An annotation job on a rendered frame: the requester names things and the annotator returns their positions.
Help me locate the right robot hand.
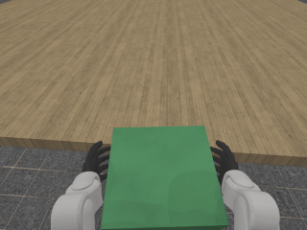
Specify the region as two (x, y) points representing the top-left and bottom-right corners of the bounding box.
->
(210, 140), (239, 186)

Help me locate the carton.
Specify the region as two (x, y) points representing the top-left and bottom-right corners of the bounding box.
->
(100, 126), (229, 230)

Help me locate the left robot forearm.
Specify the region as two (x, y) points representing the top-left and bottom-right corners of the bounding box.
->
(51, 172), (103, 230)

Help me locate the left robot hand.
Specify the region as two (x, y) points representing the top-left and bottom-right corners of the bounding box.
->
(82, 141), (111, 182)

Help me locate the right robot forearm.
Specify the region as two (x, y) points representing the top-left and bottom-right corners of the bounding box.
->
(222, 170), (280, 230)

